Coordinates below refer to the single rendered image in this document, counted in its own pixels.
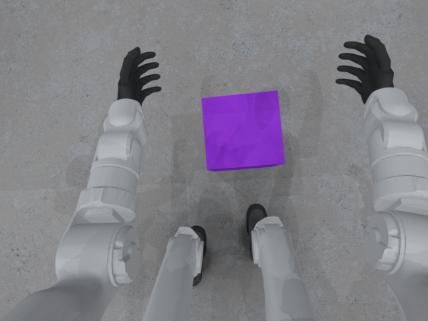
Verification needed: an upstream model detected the right robot foot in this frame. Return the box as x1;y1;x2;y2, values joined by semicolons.
246;204;267;260

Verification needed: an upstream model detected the robot right shin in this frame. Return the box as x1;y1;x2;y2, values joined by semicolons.
253;217;292;240

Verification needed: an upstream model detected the robot right upper arm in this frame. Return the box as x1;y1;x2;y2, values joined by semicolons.
362;209;428;321

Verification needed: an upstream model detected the robot left forearm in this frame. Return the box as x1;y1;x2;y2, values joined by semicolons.
56;98;148;277

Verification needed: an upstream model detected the robot right hand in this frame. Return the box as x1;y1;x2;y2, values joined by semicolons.
336;35;394;105

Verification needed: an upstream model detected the robot right forearm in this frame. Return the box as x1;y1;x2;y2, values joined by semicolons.
362;88;428;215

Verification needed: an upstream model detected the robot left hand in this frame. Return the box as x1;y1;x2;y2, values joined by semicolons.
117;47;161;106

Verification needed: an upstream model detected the robot left upper arm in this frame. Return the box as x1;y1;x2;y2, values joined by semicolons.
0;223;141;321

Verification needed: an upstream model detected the carton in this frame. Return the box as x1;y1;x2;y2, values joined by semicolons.
201;90;285;171

